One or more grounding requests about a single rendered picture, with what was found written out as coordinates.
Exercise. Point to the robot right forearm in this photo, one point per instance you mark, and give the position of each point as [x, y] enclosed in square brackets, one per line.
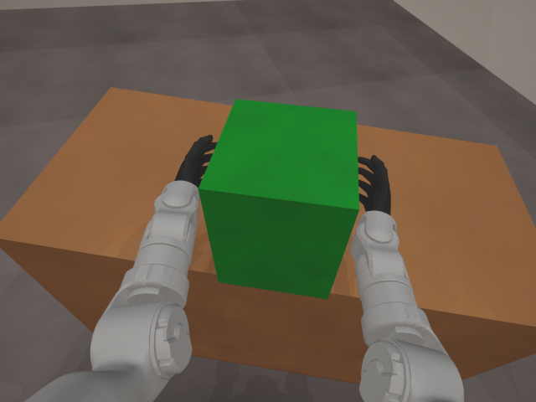
[389, 306]

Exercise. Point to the right robot upper arm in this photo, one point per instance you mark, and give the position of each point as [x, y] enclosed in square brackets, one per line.
[397, 371]

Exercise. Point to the left robot upper arm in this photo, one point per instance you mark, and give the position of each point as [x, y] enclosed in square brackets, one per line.
[136, 349]

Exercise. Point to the robot left forearm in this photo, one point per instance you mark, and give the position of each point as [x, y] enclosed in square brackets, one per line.
[165, 253]

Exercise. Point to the right robot hand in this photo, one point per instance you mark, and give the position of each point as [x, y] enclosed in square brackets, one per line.
[379, 197]

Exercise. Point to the carton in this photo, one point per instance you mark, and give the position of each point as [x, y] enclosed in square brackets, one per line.
[280, 196]

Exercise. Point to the left robot hand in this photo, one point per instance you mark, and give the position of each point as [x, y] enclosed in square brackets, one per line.
[192, 168]

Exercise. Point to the pedestal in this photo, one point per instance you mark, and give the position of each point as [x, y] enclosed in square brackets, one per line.
[465, 235]

